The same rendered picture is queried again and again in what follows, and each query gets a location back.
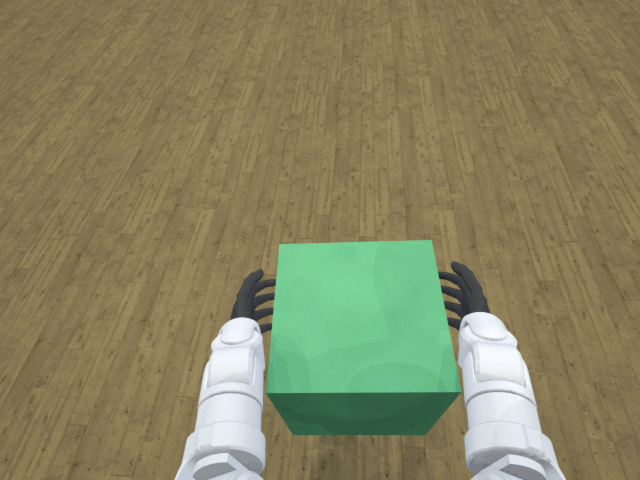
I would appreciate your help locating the robot left hand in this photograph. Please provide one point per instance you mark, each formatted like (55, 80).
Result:
(246, 302)

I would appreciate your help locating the robot left forearm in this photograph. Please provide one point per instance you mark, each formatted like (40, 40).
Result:
(228, 433)

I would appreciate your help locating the robot right forearm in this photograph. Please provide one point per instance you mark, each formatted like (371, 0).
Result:
(504, 429)

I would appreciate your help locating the carton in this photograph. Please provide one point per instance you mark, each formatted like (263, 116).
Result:
(360, 342)

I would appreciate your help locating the robot right hand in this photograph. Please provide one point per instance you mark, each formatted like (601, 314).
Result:
(470, 296)

